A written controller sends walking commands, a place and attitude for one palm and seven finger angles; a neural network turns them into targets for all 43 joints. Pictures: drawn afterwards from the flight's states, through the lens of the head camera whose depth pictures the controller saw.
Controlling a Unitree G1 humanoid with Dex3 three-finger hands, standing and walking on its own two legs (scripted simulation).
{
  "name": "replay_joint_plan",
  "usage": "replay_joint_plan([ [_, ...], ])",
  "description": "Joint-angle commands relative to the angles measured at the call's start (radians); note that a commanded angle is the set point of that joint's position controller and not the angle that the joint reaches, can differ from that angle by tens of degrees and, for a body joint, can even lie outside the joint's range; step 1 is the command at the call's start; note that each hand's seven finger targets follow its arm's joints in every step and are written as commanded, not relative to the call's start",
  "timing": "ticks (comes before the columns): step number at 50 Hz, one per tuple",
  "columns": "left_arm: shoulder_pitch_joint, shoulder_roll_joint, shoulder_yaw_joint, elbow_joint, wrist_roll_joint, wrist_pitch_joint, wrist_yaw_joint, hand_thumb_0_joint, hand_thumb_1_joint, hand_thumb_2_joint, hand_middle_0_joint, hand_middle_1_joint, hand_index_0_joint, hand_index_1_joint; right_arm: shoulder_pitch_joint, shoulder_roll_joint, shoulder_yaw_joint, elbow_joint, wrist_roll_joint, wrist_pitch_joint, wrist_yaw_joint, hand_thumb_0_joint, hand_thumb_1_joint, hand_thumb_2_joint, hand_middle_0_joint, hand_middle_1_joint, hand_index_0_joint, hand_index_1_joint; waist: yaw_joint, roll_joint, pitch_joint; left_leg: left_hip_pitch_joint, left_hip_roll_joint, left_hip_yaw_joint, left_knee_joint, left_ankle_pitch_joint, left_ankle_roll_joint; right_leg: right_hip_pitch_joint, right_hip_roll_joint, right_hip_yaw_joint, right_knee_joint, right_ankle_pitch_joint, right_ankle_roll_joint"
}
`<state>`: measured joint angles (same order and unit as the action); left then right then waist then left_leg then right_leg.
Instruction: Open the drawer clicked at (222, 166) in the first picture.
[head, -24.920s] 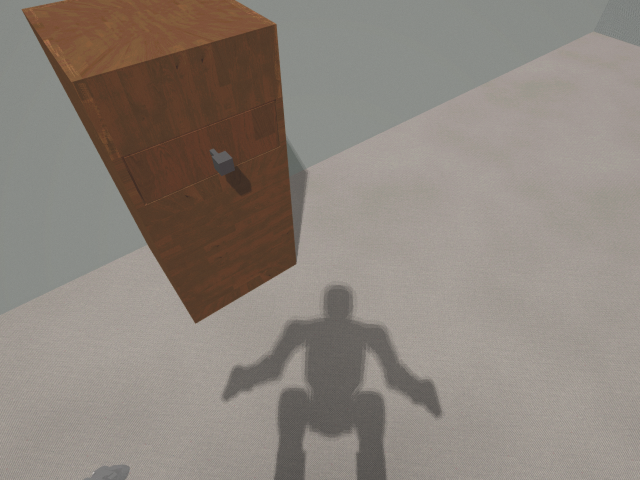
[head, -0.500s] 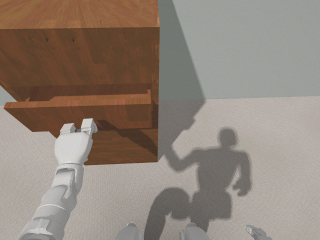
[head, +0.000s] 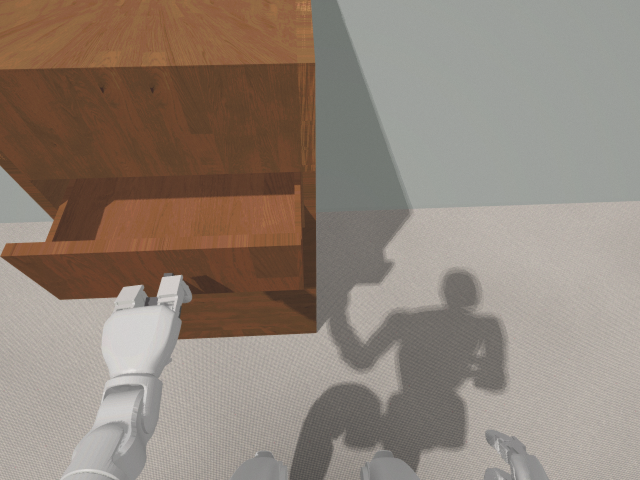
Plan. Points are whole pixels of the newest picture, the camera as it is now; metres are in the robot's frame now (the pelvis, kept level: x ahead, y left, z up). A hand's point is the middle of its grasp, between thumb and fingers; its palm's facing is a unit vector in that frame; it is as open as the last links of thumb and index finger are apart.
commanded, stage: pull the drawer open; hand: left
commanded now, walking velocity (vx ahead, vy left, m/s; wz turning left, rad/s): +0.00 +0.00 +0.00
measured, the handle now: (164, 301) +0.35 +0.23 -0.05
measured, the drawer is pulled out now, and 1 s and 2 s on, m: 0.13 0.26 0.30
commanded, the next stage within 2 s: open the thumb to release the handle in 1.52 s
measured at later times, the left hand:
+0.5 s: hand (152, 401) +0.23 +0.22 -0.06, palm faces -0.05 -0.07 -1.00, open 7.3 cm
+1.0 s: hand (142, 455) +0.17 +0.22 -0.06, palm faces -0.06 -0.08 -1.00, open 7.3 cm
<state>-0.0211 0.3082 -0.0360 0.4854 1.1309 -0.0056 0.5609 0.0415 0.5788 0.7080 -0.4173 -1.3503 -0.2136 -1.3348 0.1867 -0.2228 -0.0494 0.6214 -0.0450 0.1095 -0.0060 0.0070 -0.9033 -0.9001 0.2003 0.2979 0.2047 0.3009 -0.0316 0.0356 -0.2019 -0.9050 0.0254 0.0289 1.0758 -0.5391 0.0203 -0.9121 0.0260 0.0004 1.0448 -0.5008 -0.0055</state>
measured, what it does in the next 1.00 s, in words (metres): stands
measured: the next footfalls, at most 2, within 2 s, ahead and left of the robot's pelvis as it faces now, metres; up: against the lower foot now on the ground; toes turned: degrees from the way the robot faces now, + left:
none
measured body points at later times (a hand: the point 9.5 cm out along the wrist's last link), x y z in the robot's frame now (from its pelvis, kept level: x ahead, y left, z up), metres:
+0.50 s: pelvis -0.01 -0.01 -0.01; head +0.07 -0.02 +0.44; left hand +0.22 +0.22 -0.01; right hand +0.17 -0.25 -0.12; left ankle -0.02 +0.10 -0.66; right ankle -0.01 -0.12 -0.66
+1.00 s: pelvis -0.02 -0.02 -0.02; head +0.06 -0.03 +0.42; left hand +0.16 +0.22 -0.01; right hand +0.19 -0.24 -0.13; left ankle -0.02 +0.10 -0.66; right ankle -0.01 -0.12 -0.66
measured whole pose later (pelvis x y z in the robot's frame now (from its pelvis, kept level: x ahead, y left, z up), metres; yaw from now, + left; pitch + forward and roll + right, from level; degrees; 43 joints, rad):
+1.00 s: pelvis -0.02 -0.02 -0.02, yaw +1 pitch +20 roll +0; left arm 0.45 0.31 -0.03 0.11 1.12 -0.08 0.60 0.06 0.58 0.67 -0.42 -1.35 -0.25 -1.32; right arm 0.10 -0.22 -0.03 0.56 -0.07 0.09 0.01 0.01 -0.90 -0.90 0.20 0.30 0.20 0.30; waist 0.02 0.03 -0.20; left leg -0.96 0.02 0.02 1.19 -0.57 -0.01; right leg -0.98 0.02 -0.01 1.19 -0.56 -0.03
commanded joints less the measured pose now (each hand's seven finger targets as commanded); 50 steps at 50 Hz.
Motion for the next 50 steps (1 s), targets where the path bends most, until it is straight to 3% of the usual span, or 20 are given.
replay_joint_plan([
  [1,0.066,0.177,0.112,-0.217,-0.007,0.014,0.068,0.0,0.9,0.9,-0.4,-1.35,-0.4,-1.35,-0.02,-0.133,-0.049,-0.126,-0.001,-0.037,-0.004,0.0,-0.9,-0.9,0.2,0.3,0.2,0.3,0.067,0.01,-0.327,0.262,-0.037,-0.012,-0.102,0.526,0.003,0.219,0.027,-0.037,-0.084,0.487,-0.048],
  [3,0.101,0.161,0.102,-0.25,-0.011,0.017,0.073,0.0,0.9,0.9,-0.4,-1.35,-0.4,-1.35,-0.028,-0.132,-0.048,-0.131,0.0,-0.04,0.001,0.0,-0.9,-0.9,0.2,0.3,0.2,0.3,0.067,0.008,-0.318,0.261,-0.037,-0.014,-0.104,0.516,0.003,0.215,0.026,-0.039,-0.085,0.477,-0.048],
  [5,0.096,0.187,0.123,-0.271,-0.002,0.018,0.081,0.0,0.9,0.9,-0.4,-1.35,-0.4,-1.35,-0.043,-0.133,-0.044,-0.13,-0.003,-0.039,0.0,0.0,-0.9,-0.9,0.2,0.3,0.2,0.3,0.066,0.018,-0.319,0.257,-0.037,-0.014,-0.098,0.499,0.001,0.2,0.025,-0.033,-0.077,0.467,-0.047],
  [6,0.105,0.158,0.096,-0.277,-0.006,0.021,0.083,0.0,0.9,0.9,-0.4,-1.35,-0.4,-1.35,-0.039,-0.133,-0.045,-0.133,-0.003,-0.043,0.001,0.0,-0.9,-0.9,0.2,0.3,0.2,0.3,0.059,0.023,-0.297,0.254,-0.038,-0.015,-0.099,0.487,0.002,0.196,0.025,-0.039,-0.08,0.457,-0.049],
  [8,0.115,0.162,0.103,-0.281,-0.001,0.023,0.088,0.0,0.9,0.9,-0.4,-1.35,-0.4,-1.35,-0.047,-0.131,-0.046,-0.133,-0.004,-0.047,0.001,0.0,-0.9,-0.9,0.2,0.3,0.2,0.3,0.058,0.0,-0.292,0.248,-0.037,-0.018,-0.098,0.462,0.002,0.182,0.026,-0.04,-0.079,0.425,-0.048],
  [10,0.117,0.167,0.103,-0.309,0.006,0.021,0.093,0.0,0.9,0.9,-0.4,-1.35,-0.4,-1.35,-0.059,-0.132,-0.042,-0.136,-0.006,-0.048,0.001,0.0,-0.9,-0.9,0.2,0.3,0.2,0.3,0.063,0.028,-0.299,0.259,-0.037,-0.02,-0.097,0.47,0.0,0.164,0.024,-0.043,-0.071,0.413,-0.05],
  [12,0.112,0.141,0.074,-0.33,0.004,0.023,0.096,0.0,0.9,0.9,-0.4,-1.35,-0.4,-1.35,-0.068,-0.13,-0.044,-0.136,-0.008,-0.051,0.003,0.0,-0.9,-0.9,0.2,0.3,0.2,0.3,0.051,0.014,-0.295,0.262,-0.038,-0.018,-0.09,0.442,0.003,0.156,0.024,-0.04,-0.077,0.4,-0.048],
  [13,0.156,0.152,0.096,-0.316,0.001,0.026,0.098,0.0,0.9,0.9,-0.4,-1.35,-0.4,-1.35,-0.064,-0.129,-0.045,-0.142,-0.007,-0.053,0.001,0.0,-0.9,-0.9,0.2,0.3,0.2,0.3,0.061,-0.009,-0.28,0.248,-0.04,-0.021,-0.096,0.427,0.002,0.165,0.025,-0.044,-0.077,0.383,-0.049],
  [14,0.152,0.16,0.098,-0.334,0.001,0.025,0.097,0.0,0.9,0.9,-0.4,-1.35,-0.4,-1.35,-0.076,-0.133,-0.042,-0.141,-0.009,-0.054,-0.001,0.0,-0.9,-0.9,0.2,0.3,0.2,0.3,0.064,0.018,-0.291,0.254,-0.039,-0.02,-0.094,0.44,0.002,0.166,0.024,-0.041,-0.076,0.397,-0.052],
  [23,0.287,0.151,0.102,-0.384,-0.013,0.015,0.093,0.0,0.9,0.9,-0.4,-1.35,-0.4,-1.35,-0.106,-0.117,-0.032,-0.164,-0.007,-0.061,-0.003,0.0,-0.9,-0.9,0.2,0.3,0.2,0.3,0.075,-0.017,-0.264,0.222,-0.051,-0.012,-0.084,0.387,0.005,0.189,0.019,-0.023,-0.077,0.402,-0.048],
  [28,0.349,0.158,0.116,-0.423,-0.007,0.0,0.1,0.0,0.9,0.9,-0.4,-1.35,-0.4,-1.35,-0.126,-0.115,-0.028,-0.177,-0.011,-0.066,0.001,0.0,-0.9,-0.9,0.2,0.3,0.2,0.3,0.081,-0.003,-0.241,0.205,-0.053,-0.011,-0.073,0.358,0.004,0.166,0.018,-0.017,-0.07,0.374,-0.05],
  [32,0.436,0.158,0.12,-0.489,-0.008,-0.014,0.105,0.0,0.9,0.9,-0.4,-1.35,-0.4,-1.35,-0.14,-0.111,-0.026,-0.192,-0.017,-0.066,0.01,0.0,-0.9,-0.9,0.2,0.3,0.2,0.3,0.096,0.028,-0.273,0.216,-0.054,-0.01,-0.056,0.393,0.001,0.16,0.017,-0.014,-0.045,0.404,-0.054],
  [36,0.459,0.153,0.118,-0.516,-0.01,-0.019,0.107,0.0,0.9,0.9,-0.4,-1.35,-0.4,-1.35,-0.144,-0.112,-0.025,-0.2,-0.021,-0.063,0.011,0.0,-0.9,-0.9,0.2,0.3,0.2,0.3,0.084,0.011,-0.247,0.197,-0.052,-0.014,-0.041,0.37,0.004,0.139,0.015,-0.017,-0.039,0.39,-0.053],
  [41,0.505,0.172,0.145,-0.53,-0.015,-0.035,0.106,0.0,0.9,0.9,-0.4,-1.35,-0.4,-1.35,-0.15,-0.108,-0.023,-0.203,-0.024,-0.065,0.008,0.0,-0.9,-0.9,0.2,0.3,0.2,0.3,0.091,-0.006,-0.24,0.169,-0.056,-0.013,-0.027,0.331,0.005,0.128,0.012,-0.009,-0.033,0.359,-0.051],
  [44,0.529,0.197,0.174,-0.556,-0.016,-0.045,0.108,0.0,0.9,0.9,-0.4,-1.35,-0.4,-1.35,-0.157,-0.109,-0.02,-0.211,-0.024,-0.064,0.004,0.0,-0.9,-0.9,0.2,0.3,0.2,0.3,0.103,0.016,-0.255,0.165,-0.059,-0.014,-0.022,0.338,0.005,0.127,0.011,-0.005,-0.024,0.361,-0.055],
  [46,0.567,0.176,0.158,-0.546,-0.02,-0.048,0.105,0.0,0.9,0.9,-0.4,-1.35,-0.4,-1.35,-0.157,-0.103,-0.02,-0.213,-0.025,-0.063,0.004,0.0,-0.9,-0.9,0.2,0.3,0.2,0.3,0.1,-0.007,-0.238,0.153,-0.06,-0.01,-0.015,0.325,0.006,0.125,0.011,-0.002,-0.026,0.363,-0.051],
  [50,0.649,0.201,0.192,-0.573,-0.027,-0.069,0.101,0.0,0.9,0.9,-0.4,-1.35,-0.4,-1.35,-0.171,-0.097,-0.013,-0.219,-0.026,-0.061,0.006,0.0,-0.9,-0.9,0.2,0.3,0.2,0.3,0.125,-0.006,-0.266,0.149,-0.065,-0.007,-0.008,0.343,0.003,0.134,0.011,0.012,-0.011,0.383,-0.054],
])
